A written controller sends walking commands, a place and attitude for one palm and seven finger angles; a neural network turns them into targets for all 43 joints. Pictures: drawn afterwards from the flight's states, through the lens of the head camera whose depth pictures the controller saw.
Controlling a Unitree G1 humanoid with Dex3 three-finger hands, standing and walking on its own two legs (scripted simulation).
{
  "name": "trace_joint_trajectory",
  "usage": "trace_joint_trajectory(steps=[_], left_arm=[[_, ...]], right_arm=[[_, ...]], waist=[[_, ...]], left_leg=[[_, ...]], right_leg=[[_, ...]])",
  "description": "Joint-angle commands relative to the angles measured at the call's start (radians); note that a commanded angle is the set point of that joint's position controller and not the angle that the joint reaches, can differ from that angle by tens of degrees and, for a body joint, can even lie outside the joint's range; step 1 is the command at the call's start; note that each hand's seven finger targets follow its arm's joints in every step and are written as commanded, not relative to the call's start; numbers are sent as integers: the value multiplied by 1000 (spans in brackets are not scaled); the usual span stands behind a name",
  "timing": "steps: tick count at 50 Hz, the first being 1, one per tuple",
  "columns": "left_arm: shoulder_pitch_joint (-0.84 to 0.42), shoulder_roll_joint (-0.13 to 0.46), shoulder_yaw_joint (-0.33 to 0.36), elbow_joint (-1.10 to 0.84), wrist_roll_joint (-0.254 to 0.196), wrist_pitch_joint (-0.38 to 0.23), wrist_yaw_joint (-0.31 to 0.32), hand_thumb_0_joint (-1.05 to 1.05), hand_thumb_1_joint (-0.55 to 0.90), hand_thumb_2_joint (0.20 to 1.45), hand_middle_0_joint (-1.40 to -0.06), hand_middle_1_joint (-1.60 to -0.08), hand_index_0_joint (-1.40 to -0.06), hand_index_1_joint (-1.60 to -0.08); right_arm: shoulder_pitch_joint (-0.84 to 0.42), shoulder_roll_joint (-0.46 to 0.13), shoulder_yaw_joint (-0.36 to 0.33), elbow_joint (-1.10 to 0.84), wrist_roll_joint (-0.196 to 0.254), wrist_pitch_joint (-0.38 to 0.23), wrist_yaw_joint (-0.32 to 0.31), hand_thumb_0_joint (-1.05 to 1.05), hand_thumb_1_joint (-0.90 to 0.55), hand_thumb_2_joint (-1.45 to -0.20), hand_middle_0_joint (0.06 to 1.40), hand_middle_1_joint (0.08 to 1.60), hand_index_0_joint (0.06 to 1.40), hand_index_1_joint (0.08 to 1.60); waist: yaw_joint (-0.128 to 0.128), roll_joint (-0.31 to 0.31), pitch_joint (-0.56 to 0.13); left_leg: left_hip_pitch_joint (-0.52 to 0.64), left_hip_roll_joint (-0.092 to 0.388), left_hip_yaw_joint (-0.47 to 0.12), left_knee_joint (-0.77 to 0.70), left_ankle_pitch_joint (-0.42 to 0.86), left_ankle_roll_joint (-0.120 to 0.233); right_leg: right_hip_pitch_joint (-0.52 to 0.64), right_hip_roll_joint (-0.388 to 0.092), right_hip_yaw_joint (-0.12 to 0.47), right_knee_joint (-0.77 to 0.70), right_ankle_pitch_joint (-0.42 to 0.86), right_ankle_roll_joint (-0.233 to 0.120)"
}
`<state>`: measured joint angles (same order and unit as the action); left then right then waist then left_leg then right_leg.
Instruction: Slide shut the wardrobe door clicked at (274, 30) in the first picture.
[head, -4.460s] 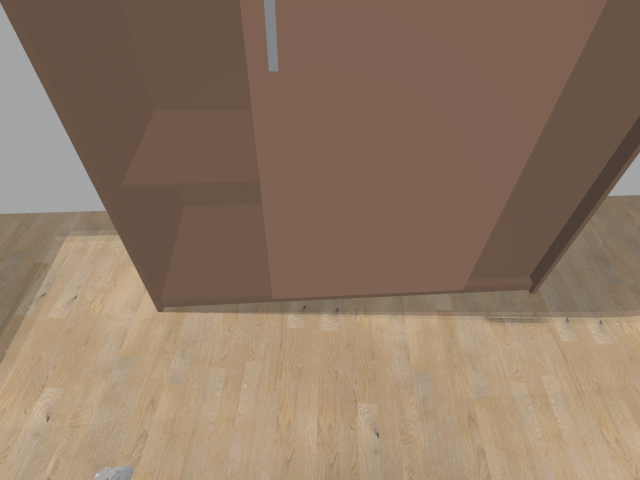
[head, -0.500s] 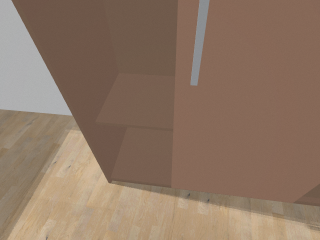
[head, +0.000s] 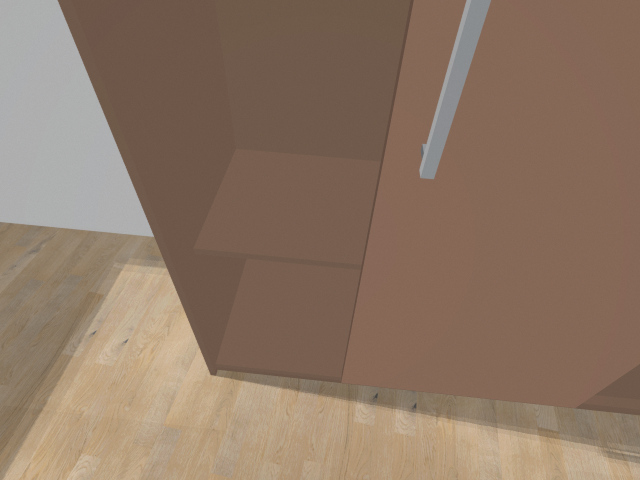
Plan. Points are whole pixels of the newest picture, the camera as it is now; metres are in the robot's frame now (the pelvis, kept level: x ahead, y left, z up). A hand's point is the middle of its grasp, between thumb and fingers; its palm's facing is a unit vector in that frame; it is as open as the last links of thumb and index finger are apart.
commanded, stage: come to a stop and stand still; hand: right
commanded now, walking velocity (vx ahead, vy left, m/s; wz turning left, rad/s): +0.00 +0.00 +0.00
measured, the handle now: (449, 82) +0.51 -0.11 +0.27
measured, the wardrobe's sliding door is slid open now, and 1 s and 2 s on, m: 0.41 0.41 0.41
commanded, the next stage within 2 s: look again from close up in 0.60 s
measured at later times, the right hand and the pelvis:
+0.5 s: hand out of the picture +0.00 -0.18 -0.18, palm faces +0.06 +0.98 -0.18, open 7.4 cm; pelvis +0.02 -0.02 +0.00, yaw +0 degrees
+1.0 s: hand out of the picture +0.03 -0.24 -0.18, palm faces -0.01 +0.98 -0.21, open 7.4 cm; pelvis +0.01 -0.07 -0.01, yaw +1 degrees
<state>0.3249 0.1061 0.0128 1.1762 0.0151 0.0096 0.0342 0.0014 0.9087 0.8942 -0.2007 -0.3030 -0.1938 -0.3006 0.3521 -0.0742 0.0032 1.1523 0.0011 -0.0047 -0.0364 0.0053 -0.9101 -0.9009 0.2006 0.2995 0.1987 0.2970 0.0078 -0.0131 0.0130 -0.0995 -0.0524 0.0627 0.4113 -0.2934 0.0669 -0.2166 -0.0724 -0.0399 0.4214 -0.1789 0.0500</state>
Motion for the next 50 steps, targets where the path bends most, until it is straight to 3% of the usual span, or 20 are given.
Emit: trace_joint_trajectory(steps=[1,10,21,25,34,35,36,37,38,40,42,44,47,50], left_arm=[[55,64,5,-22,-5,-9,14,0,900,900,-200,-300,-200,-300],[15,77,4,-34,-7,-9,21,0,900,900,-200,-300,-200,-300],[-6,111,-4,-39,-5,-16,18,0,900,900,-200,-300,-200,-300],[-12,120,-4,-42,-4,-20,16,0,900,900,-200,-300,-200,-300],[-8,129,-6,-36,-4,-26,11,0,900,900,-200,-300,-200,-300],[-93,156,-6,-117,-11,-48,-8,0,900,900,-200,-300,-200,-300],[-29,102,-8,-144,-5,-36,-15,0,900,900,-200,-300,-200,-300],[-18,110,-5,-153,4,-25,-22,0,900,900,-200,-300,-200,-300],[15,110,-6,-153,3,-30,-18,0,900,900,-200,-300,-200,-300],[25,140,-5,-150,3,-41,-13,0,900,900,-200,-300,-200,-300],[18,153,-9,-156,3,-43,-9,0,900,900,-200,-300,-200,-300],[5,161,-7,-164,2,-40,-9,0,900,900,-200,-300,-200,-300],[-10,168,-7,-165,3,-36,-11,0,900,900,-200,-300,-200,-300],[-17,174,-3,-164,3,-36,-12,0,900,900,-200,-300,-200,-300]], right_arm=[[72,-111,-24,-15,-5,-19,-15,0,-900,-900,200,300,200,300],[98,-112,-24,0,-9,-16,-21,0,-900,-900,200,300,200,300],[57,-136,-22,-14,-7,-11,-13,0,-900,-900,200,300,200,300],[52,-147,-21,-18,-8,-13,-13,0,-900,-900,200,300,200,300],[31,-160,-20,-24,-7,-13,-11,0,-900,-900,200,300,200,300],[84,-175,-9,-26,-34,-56,-48,0,-900,-900,200,300,200,300],[43,-222,-22,-74,-22,-59,-41,0,-900,-900,200,300,200,300],[-3,-237,-22,-102,-20,-61,-32,0,-900,-900,200,300,200,300],[-10,-206,-14,-108,-15,-56,-26,0,-900,-900,200,300,200,300],[-3,-179,-11,-116,-12,-51,-22,0,-900,-900,200,300,200,300],[7,-180,-9,-115,-14,-38,-19,0,-900,-900,200,300,200,300],[6,-180,-8,-118,-15,-24,-16,0,-900,-900,200,300,200,300],[4,-179,-7,-120,-17,-12,-10,0,-900,-900,200,300,200,300],[4,-182,-7,-119,-17,-7,-5,0,-900,-900,200,300,200,300]], waist=[[3,31,68],[-5,47,58],[-8,16,80],[-9,31,57],[-12,22,65],[-40,32,108],[21,48,60],[19,40,41],[30,34,-12],[16,-11,-25],[0,-21,-5],[-5,5,43],[-14,-16,100],[-15,-3,101]], left_leg=[[-113,158,-141,-130,264,-52],[-62,163,-120,-96,467,-78],[-62,155,-105,-104,328,-49],[-43,159,-103,-101,357,-51],[-35,161,-97,-115,284,-48],[-106,216,-167,-83,753,-88],[-64,248,-169,-42,699,-34],[-54,240,-141,-30,609,-16],[-66,207,-128,3,457,-2],[-74,151,-103,49,325,-10],[-74,131,-92,54,221,-16],[-111,120,-92,51,93,-22],[-138,109,-86,39,-41,-28],[-159,109,-87,43,-60,-32]], right_leg=[[64,-27,22,-18,105,-44],[77,-29,11,-2,144,-48],[95,-42,40,-45,188,-59],[110,-42,43,-46,218,-62],[105,-42,57,-75,217,-68],[-7,-28,-1,192,273,-45],[-36,-1,32,154,-58,-62],[-50,14,6,139,-83,-70],[-9,7,27,114,-30,-73],[9,-20,61,92,151,-84],[-6,-31,76,86,200,-98],[-33,-33,92,54,127,-104],[-83,-36,120,-6,-13,-115],[-80,-39,133,-56,-106,-117]])
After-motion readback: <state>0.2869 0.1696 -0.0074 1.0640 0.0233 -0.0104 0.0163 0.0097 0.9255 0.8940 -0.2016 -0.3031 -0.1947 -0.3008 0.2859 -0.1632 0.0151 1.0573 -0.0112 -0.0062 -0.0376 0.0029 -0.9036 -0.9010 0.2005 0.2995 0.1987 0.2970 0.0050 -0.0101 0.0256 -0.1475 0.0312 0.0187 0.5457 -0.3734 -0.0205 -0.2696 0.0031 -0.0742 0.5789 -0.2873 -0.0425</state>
